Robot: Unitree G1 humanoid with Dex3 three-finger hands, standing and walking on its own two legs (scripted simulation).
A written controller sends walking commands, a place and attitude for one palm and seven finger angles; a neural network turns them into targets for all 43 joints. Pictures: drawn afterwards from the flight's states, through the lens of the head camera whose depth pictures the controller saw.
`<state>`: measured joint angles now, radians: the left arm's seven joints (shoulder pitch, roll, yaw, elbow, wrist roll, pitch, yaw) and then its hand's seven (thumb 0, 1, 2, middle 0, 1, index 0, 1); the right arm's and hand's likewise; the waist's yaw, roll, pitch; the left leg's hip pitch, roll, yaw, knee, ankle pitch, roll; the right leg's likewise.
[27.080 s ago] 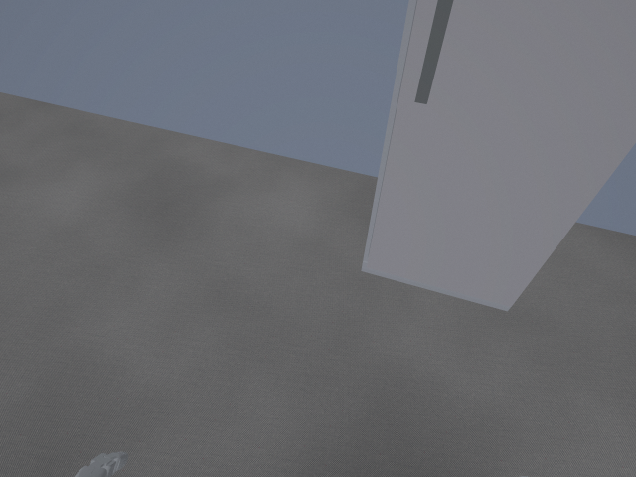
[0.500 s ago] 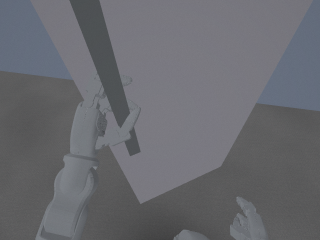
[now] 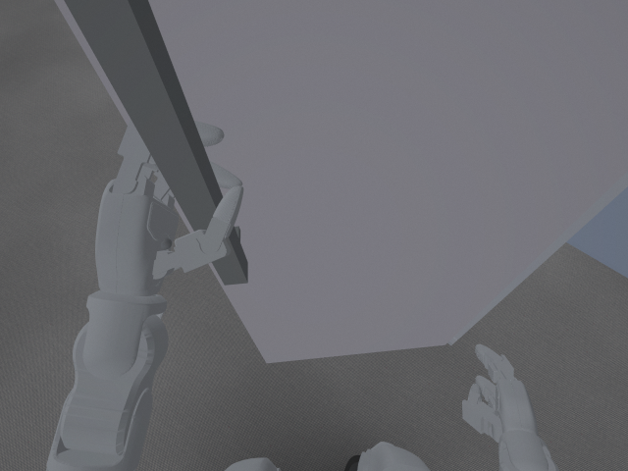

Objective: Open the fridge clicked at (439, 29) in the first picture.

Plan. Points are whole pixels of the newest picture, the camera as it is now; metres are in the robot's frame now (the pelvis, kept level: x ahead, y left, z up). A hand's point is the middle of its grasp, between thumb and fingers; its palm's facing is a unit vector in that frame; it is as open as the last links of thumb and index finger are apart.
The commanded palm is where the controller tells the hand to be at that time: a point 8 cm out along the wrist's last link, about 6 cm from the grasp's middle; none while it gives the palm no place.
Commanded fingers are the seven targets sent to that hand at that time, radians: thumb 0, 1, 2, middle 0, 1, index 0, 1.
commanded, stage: walk backward, drawing the door open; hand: left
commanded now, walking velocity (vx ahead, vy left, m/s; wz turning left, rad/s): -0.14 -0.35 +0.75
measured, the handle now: (180, 124) +0.35 +0.10 +0.26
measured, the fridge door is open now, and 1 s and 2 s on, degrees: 47 85 78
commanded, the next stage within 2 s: stop walking and hold the door back in 0.82 s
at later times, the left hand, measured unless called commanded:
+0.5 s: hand (280, 361) +0.20 +0.03 +0.20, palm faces +0.58 -0.78 -0.24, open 7.0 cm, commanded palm +0.14 +0.06 +0.19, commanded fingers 0.00 0.90 0.90 -0.45 -1.40 -0.45 -1.40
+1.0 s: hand out of the picture +0.07 -0.08 +0.20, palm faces +0.84 -0.48 -0.24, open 7.0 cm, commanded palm +0.03 -0.04 +0.18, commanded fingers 0.00 0.90 0.90 -0.45 -1.40 -0.45 -1.40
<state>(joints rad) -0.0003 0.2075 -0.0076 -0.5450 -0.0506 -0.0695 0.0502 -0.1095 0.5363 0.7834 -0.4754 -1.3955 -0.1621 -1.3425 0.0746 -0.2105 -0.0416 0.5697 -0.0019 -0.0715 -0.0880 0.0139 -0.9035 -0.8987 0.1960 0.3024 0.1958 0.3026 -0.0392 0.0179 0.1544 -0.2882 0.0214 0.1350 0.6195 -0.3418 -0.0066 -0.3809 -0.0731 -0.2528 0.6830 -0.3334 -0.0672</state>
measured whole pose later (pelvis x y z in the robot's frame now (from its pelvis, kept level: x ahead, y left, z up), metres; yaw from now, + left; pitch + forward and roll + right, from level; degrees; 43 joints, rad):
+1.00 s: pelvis -0.03 -0.44 +0.00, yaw +38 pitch -1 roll -2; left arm 0.03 0.31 0.29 -0.32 -0.10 -0.08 0.12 -0.09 0.59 0.84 -0.46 -1.40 -0.19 -1.37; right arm 0.14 -0.16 0.02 0.65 0.02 -0.09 -0.05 0.01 -0.90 -0.90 0.20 0.30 0.20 0.30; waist 0.02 0.09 0.13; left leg -0.47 0.10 -0.18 0.79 -0.39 -0.06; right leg -0.25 -0.01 -0.06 0.57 -0.27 0.02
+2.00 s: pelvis -0.09 -0.50 +0.01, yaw +40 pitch -2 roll +1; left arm -0.64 0.43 0.33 0.59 -0.04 -0.17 0.04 -0.06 0.62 0.75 -0.46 -1.40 -0.37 -1.40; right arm 0.19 -0.29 0.01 0.69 0.03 -0.06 -0.10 0.01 -0.91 -0.90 0.20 0.30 0.20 0.30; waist -0.08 -0.01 0.12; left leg -0.39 0.05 0.03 0.80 -0.36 -0.02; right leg -0.26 -0.01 -0.06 0.53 -0.24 -0.03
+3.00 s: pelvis -0.09 -0.49 +0.01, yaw +37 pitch +4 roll +0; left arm -0.58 0.43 0.33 0.64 -0.06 -0.29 0.00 -0.01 -0.52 0.21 -0.39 -1.26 -0.29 -1.21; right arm 0.34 -0.26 0.00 0.72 0.02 -0.13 -0.07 0.01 -0.90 -0.90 0.20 0.30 0.20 0.30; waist -0.04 0.00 -0.04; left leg -0.41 0.04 0.04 0.59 -0.25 -0.01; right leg -0.39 0.02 -0.01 0.59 -0.27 -0.02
